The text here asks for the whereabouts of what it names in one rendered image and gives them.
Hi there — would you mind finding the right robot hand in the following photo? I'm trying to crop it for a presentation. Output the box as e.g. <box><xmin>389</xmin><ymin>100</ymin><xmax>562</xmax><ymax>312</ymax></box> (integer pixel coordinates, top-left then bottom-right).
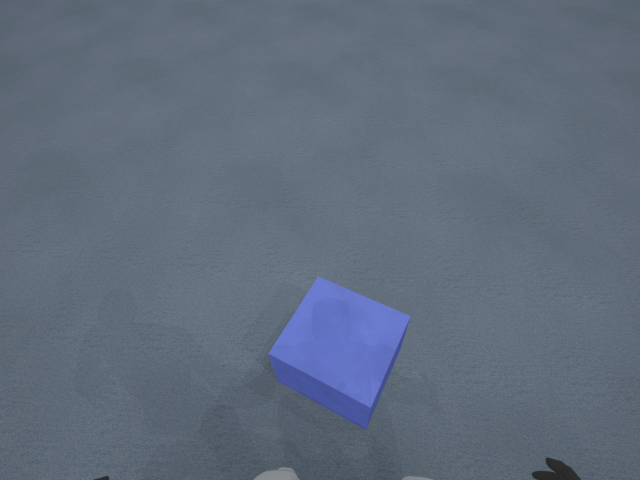
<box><xmin>532</xmin><ymin>458</ymin><xmax>581</xmax><ymax>480</ymax></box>

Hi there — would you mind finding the carton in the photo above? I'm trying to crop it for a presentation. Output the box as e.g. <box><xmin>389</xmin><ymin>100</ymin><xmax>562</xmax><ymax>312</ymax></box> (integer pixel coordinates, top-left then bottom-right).
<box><xmin>268</xmin><ymin>277</ymin><xmax>411</xmax><ymax>430</ymax></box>

